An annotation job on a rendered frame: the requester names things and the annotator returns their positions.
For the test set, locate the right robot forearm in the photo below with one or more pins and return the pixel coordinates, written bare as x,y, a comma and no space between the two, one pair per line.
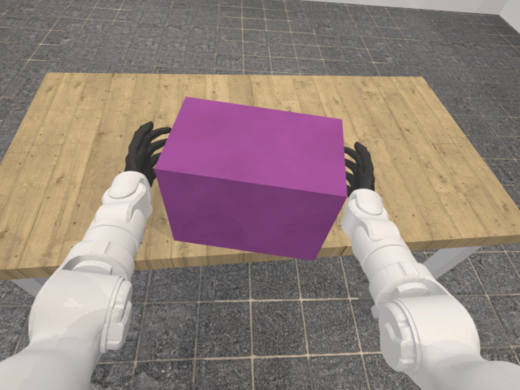
386,259

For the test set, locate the table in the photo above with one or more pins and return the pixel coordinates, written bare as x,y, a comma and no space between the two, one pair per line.
74,139

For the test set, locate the carton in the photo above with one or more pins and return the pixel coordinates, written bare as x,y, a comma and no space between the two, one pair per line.
251,178

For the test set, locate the right robot upper arm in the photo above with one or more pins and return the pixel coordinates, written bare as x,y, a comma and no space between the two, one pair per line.
433,340

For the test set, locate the left robot upper arm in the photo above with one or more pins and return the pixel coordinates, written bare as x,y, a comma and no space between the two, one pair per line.
81,316

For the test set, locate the robot right hand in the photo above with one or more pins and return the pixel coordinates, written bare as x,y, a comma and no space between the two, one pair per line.
362,177

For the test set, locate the left robot forearm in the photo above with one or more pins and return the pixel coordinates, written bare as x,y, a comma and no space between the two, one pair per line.
112,240

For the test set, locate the robot left hand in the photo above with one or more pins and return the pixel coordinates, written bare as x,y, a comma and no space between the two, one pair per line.
140,150

